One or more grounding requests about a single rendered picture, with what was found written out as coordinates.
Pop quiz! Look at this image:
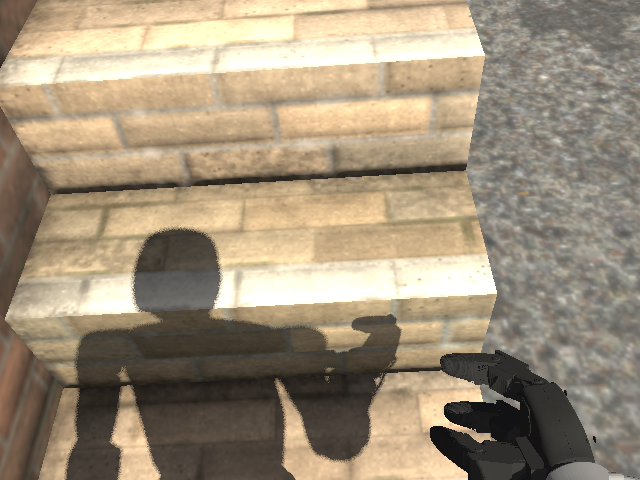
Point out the right robot hand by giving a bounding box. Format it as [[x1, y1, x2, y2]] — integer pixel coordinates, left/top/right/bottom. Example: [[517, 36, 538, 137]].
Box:
[[430, 350, 596, 480]]

